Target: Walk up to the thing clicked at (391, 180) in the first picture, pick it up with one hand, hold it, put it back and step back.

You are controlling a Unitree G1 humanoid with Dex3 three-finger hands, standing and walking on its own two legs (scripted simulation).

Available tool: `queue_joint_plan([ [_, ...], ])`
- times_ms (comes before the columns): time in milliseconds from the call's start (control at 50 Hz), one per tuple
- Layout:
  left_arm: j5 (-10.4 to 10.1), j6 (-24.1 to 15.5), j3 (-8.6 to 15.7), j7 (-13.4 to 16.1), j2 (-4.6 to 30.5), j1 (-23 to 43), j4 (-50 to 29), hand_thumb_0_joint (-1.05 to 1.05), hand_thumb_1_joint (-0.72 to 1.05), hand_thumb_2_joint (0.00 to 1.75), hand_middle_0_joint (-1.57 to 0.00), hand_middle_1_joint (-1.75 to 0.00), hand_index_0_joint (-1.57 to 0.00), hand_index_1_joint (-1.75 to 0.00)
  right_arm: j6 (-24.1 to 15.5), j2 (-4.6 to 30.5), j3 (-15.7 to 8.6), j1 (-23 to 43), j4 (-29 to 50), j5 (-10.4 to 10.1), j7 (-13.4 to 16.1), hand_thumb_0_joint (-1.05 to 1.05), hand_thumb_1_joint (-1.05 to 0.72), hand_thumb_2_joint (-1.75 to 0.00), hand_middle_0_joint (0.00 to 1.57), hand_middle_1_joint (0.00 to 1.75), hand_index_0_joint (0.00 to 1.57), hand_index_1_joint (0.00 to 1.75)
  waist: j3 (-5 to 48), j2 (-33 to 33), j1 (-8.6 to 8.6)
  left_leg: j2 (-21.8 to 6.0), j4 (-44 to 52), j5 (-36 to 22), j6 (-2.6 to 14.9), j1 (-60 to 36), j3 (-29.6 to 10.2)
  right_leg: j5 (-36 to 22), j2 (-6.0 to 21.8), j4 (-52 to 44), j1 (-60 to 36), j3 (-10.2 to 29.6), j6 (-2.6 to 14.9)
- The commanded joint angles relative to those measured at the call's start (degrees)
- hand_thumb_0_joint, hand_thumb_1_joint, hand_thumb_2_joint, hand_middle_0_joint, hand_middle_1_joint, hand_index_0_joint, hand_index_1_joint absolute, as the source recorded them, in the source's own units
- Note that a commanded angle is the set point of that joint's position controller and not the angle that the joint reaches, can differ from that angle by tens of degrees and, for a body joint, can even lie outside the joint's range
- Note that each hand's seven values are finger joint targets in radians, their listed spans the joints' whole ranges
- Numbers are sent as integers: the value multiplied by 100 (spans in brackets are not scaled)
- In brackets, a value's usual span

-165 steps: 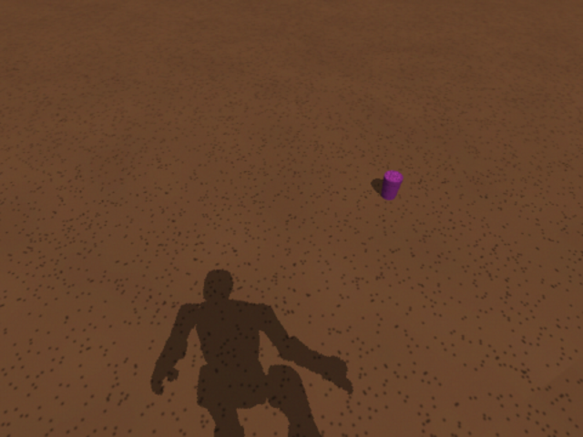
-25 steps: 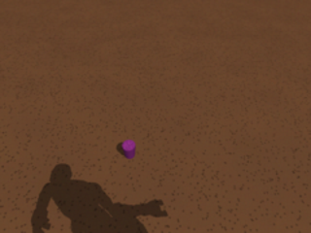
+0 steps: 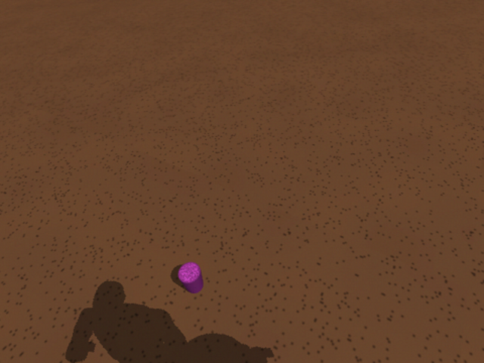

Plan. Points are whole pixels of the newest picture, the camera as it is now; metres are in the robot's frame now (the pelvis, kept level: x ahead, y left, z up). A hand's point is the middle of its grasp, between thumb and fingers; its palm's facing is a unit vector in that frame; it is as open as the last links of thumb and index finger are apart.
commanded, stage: walk up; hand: left
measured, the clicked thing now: (192, 279) +0.59 +0.26 -0.69
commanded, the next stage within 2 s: stand in 1.98 s
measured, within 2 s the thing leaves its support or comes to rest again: neither
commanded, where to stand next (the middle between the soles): +0.27 +0.04 m, yaw +2 degrees
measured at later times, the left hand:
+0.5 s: hand out of the picture +0.16 +0.33 -0.15, palm faces +0.02 -0.93 -0.36, open 7.4 cm
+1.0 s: hand (97, 334) +0.24 +0.31 -0.14, palm faces -0.03 -0.92 -0.38, open 7.4 cm
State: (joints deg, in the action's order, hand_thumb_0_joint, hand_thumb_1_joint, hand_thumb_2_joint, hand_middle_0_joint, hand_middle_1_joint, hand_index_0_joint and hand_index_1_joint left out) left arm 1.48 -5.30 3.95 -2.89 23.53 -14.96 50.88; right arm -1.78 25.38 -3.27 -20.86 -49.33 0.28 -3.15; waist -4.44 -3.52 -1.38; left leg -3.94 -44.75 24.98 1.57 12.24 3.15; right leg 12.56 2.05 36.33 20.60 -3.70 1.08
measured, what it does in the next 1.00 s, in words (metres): walks ahead: left foot, then right foot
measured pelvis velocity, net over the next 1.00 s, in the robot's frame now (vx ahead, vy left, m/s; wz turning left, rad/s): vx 0.17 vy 0.05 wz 0.01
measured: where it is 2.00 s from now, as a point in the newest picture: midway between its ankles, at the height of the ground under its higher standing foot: outside the picture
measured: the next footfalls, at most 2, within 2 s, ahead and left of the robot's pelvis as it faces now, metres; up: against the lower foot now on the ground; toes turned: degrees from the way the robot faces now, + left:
left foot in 0.42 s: +0.26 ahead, +0.17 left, +0.00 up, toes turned +5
right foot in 0.84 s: +0.26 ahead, -0.08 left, +0.00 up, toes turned +0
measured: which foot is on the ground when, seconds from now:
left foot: up 0.00-0.40, down 0.42-1.00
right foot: down 0.00-0.44, up 0.46-0.82, down 0.84-1.00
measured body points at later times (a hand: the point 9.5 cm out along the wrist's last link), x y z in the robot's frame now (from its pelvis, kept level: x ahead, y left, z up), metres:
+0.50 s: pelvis +0.14 +0.06 +0.00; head +0.16 +0.08 +0.45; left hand +0.16 +0.38 -0.13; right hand +0.25 -0.27 -0.09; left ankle +0.22 +0.16 -0.72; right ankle +0.08 -0.10 -0.68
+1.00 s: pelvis +0.17 +0.05 +0.00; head +0.21 +0.03 +0.45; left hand +0.24 +0.36 -0.12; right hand +0.28 -0.25 -0.13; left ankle +0.22 +0.16 -0.72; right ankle +0.22 -0.08 -0.72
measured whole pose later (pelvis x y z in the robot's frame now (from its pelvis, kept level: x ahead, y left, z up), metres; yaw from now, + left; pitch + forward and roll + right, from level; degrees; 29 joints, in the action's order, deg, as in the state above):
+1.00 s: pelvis +0.17 +0.05 +0.00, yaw +1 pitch -3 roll +1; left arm 0.9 -0.8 0.3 -0.3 20.4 -9.8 57.0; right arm -0.1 21.1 -0.5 -7.9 -54.1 -0.7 -0.9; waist -7.8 -1.6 0.3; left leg -1.5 -35.7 15.1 1.1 17.2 5.0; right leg 15.3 1.9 36.7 18.0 -0.8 -0.3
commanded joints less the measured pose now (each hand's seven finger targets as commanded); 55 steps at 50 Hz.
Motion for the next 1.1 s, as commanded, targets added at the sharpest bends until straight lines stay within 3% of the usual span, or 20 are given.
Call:
queue_joint_plan([
  [0,-193,-108,471,201,1864,-673,-367,0,90,90,-20,-30,-20,-30,-146,1228,-272,117,484,30,166,0,-90,-90,20,30,20,30,211,1180,514,64,-1936,332,61,2670,-667,1159,2180,-2166,-1880,3556,1397],
  [60,-211,-138,329,255,1543,-456,-403,0,90,90,-20,-30,-20,-30,-113,1027,-253,-28,252,-70,104,0,-90,-90,20,30,20,30,162,1133,278,52,-1563,-333,49,2189,-830,-511,1428,-1988,-1552,1904,793],
  [100,-177,-156,316,253,1536,-376,-454,0,90,90,-20,-30,-20,-30,-67,976,-270,-58,221,-30,54,0,-90,-90,20,30,20,30,154,1162,232,88,-1404,-661,-24,1946,-795,-656,1281,-2047,-1251,1432,956],
  [240,-81,-155,384,216,1604,-302,-636,0,90,90,-20,-30,-20,-30,-54,876,-349,592,382,86,-113,0,-90,-90,20,30,20,30,-198,1101,337,-151,98,-1222,-209,1830,-496,783,1386,-2314,-898,944,1149],
  [300,-94,-138,359,211,1617,-458,-615,0,90,90,-20,-30,-20,-30,-117,854,-358,881,438,98,-150,0,-90,-90,20,30,20,30,-173,1071,431,-132,704,-1358,-152,1319,-206,418,1347,-2030,-788,782,1068],
  [380,-95,-42,229,218,1458,-258,-655,0,90,90,-20,-30,-20,-30,-229,944,-437,49,145,124,-64,0,-90,-90,20,30,20,30,387,489,-183,222,1439,-1300,49,-511,60,-539,1098,-423,-218,405,765],
  [400,-86,-25,105,216,1122,-476,-672,0,90,90,-20,-30,-20,-30,-262,1278,-557,-622,-51,136,24,0,-90,-90,20,30,20,30,868,-637,-484,-37,1843,-722,239,-1402,-530,-712,725,1202,122,79,529],
  [420,-166,5,-68,221,535,-817,-709,0,90,90,-20,-30,-20,-30,-283,1700,-616,-543,70,165,129,0,-90,-90,20,30,20,30,819,-1984,-237,-1387,2410,-1040,615,-1701,-2658,1515,-75,2372,1235,-144,111],
  [440,-169,100,51,320,1013,-946,-542,0,90,90,-20,-30,-20,-30,-274,1844,-609,-340,257,47,150,0,-90,-90,20,30,20,30,735,-1155,-173,-1959,2885,-903,1084,-1374,-3755,1981,-308,2667,1453,279,128],
  [460,-127,154,111,370,1352,-756,-446,0,90,90,-20,-30,-20,-30,-238,1821,-637,-173,237,-61,137,0,-90,-90,20,30,20,30,502,-927,-175,-2102,2808,-1008,1441,-1034,-3778,2008,-8,3036,1466,539,184],
  [500,-175,170,104,341,1303,-630,-353,0,90,90,-20,-30,-20,-30,-246,1344,-459,103,374,-51,207,0,-90,-90,20,30,20,30,295,-284,-31,-1448,2527,-2687,1071,-614,-2166,1447,104,2928,1157,940,173],
  [540,-222,230,98,304,1144,-909,-207,0,90,90,-20,-30,-20,-30,-307,1184,-363,226,379,-77,254,0,-90,-90,20,30,20,30,283,-458,143,-1133,2383,-3668,783,-442,-1347,999,163,2574,841,885,115],
  [660,-182,396,62,327,908,-565,-6,0,90,90,-20,-30,-20,-30,-253,1059,-238,811,481,11,356,0,-90,-90,20,30,20,30,201,-435,230,-1140,2333,-3406,1026,506,-683,480,215,1384,113,606,-91],
  [740,-185,388,38,349,834,-262,48,0,90,90,-20,-30,-20,-30,-153,1127,-236,830,375,-19,368,0,-90,-90,20,30,20,30,515,-581,140,-1168,1750,-4171,1030,290,-701,338,62,703,-345,306,-75],
  [780,-154,398,51,353,874,-334,176,0,90,90,-20,-30,-20,-30,-80,1128,-226,992,374,-62,365,0,-90,-90,20,30,20,30,721,-411,239,-1140,1486,-3436,948,441,-748,208,-17,259,-797,234,5],
  [820,-76,337,71,368,1023,-256,230,0,90,90,-20,-30,-20,-30,-2,916,-127,1185,343,-99,351,0,-90,-90,20,30,20,30,801,65,344,-831,1076,-2124,519,711,-644,-302,77,-772,-1266,481,158],
  [860,-33,231,107,380,1376,322,92,0,90,90,-20,-30,-20,-30,38,428,31,924,220,-138,347,0,-90,-90,20,30,20,30,593,1341,19,13,505,-358,-42,977,-230,-715,1406,-1482,-898,2388,722],
  [880,-72,267,88,368,1578,739,55,0,90,90,-20,-30,-20,-30,79,639,-41,1002,36,-111,397,0,-90,-90,20,30,20,30,452,1565,67,213,355,418,-14,305,-205,-539,1713,-1557,26,2513,1155],
  [960,-114,283,-87,350,1035,934,207,0,90,90,-20,-30,-20,-30,-7,829,-54,1216,-403,-106,303,0,-90,-90,20,30,20,30,686,1028,-6,-230,1604,-1168,121,-383,-541,-264,698,-1174,-122,1194,213],
  [1080,-135,365,-114,288,947,1147,525,0,90,90,-20,-30,-20,-30,-24,841,59,1580,-812,13,260,0,-90,-90,20,30,20,30,247,571,154,-368,2562,44,77,245,-809,1258,529,-1630,-408,1218,170],
])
